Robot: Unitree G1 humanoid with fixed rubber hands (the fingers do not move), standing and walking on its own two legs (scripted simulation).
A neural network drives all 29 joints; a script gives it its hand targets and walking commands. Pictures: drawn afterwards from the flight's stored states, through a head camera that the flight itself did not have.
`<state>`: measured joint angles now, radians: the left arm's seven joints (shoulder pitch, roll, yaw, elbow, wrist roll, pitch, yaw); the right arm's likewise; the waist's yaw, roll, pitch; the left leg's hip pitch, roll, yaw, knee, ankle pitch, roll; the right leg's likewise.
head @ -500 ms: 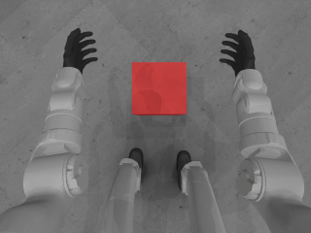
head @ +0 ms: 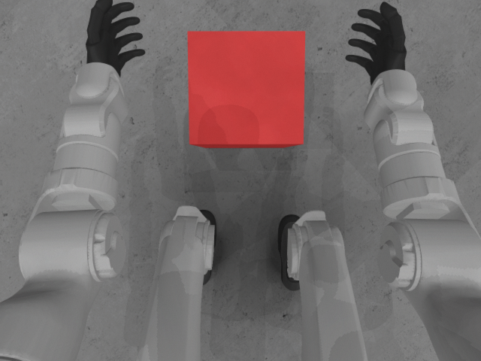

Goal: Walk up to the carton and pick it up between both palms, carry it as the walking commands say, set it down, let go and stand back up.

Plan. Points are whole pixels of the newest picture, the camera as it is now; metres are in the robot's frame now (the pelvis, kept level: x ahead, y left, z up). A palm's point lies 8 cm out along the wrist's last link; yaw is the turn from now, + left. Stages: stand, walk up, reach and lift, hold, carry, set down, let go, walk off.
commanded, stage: reach and lift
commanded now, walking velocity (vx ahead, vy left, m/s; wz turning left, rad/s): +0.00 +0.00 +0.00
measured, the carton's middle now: (245, 101) +0.51 +0.02 -0.38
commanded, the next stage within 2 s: none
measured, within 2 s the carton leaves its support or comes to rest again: neither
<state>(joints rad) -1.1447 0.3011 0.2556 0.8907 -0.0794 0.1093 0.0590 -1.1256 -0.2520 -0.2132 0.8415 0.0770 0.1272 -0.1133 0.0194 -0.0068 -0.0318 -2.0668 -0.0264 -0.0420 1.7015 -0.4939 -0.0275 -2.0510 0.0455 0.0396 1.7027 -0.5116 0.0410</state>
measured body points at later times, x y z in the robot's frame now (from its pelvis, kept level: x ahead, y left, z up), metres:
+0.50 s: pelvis -0.02 +0.00 -0.10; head +0.34 +0.01 +0.16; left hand +0.51 +0.22 -0.28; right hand +0.52 -0.16 -0.29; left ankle +0.09 +0.12 -0.47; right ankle +0.09 -0.13 -0.47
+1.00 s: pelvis -0.02 +0.00 -0.13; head +0.35 +0.01 +0.12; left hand +0.51 +0.21 -0.32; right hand +0.53 -0.16 -0.32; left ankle +0.09 +0.12 -0.47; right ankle +0.09 -0.13 -0.47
